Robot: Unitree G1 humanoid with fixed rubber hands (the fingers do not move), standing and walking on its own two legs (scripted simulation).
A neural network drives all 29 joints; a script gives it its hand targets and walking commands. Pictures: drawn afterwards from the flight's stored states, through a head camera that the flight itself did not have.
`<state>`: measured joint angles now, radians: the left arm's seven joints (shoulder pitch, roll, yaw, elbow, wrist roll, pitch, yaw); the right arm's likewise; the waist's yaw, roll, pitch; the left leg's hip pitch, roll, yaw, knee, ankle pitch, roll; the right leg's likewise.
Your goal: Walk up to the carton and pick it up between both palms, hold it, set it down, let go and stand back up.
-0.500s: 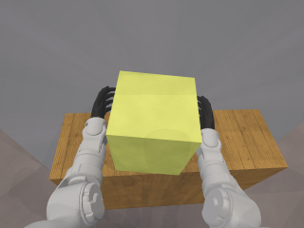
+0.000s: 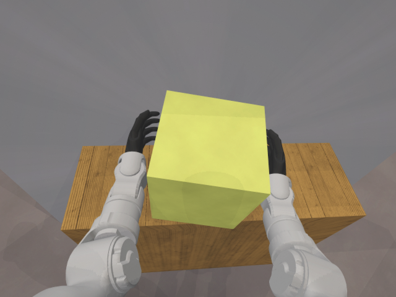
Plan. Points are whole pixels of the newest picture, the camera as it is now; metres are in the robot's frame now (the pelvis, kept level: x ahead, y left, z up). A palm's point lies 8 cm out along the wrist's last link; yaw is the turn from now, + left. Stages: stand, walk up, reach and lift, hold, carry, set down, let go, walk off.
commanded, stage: reach and lift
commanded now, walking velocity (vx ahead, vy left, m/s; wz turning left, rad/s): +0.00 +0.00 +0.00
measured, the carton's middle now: (203, 166) +0.39 +0.00 +0.00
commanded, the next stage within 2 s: none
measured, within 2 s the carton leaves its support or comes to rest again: neither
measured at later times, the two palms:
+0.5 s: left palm (130, 136) +0.38 +0.16 +0.10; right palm (278, 158) +0.37 -0.14 +0.08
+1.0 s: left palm (127, 125) +0.36 +0.15 +0.15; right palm (290, 155) +0.35 -0.15 +0.12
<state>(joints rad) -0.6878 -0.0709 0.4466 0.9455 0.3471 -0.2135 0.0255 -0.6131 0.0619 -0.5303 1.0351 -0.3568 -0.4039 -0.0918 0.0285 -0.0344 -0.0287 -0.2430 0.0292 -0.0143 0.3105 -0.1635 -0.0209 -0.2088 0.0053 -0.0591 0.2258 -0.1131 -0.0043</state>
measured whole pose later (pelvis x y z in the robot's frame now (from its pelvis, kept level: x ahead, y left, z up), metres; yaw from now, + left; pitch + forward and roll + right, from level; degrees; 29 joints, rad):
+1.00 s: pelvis -0.02 +0.00 +0.00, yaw +0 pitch -5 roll -1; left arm -0.67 -0.05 0.29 0.46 0.29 0.39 0.02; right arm -0.61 -0.01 -0.17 0.73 0.05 0.06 -0.14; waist -0.03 -0.06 0.04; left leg -0.07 0.02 -0.01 0.32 -0.16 -0.01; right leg -0.04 0.00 -0.06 0.24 -0.12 0.00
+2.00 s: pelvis -0.03 +0.00 +0.00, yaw +0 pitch -8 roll -1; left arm -0.72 -0.03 0.32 0.22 0.32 0.71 -0.02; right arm -0.71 -0.04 -0.07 0.57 0.18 0.34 -0.19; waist -0.09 -0.04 0.04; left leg -0.02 0.02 -0.01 0.33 -0.17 -0.01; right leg 0.01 0.00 -0.06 0.26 -0.12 0.00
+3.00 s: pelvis -0.03 +0.00 +0.00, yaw +0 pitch -8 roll -1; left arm -0.79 0.00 0.34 0.22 0.31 0.83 -0.02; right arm -0.81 -0.08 -0.05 0.58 0.26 0.47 -0.22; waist -0.08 -0.03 -0.02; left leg -0.04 0.03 -0.01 0.34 -0.17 -0.01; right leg -0.01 0.00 -0.06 0.27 -0.12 0.00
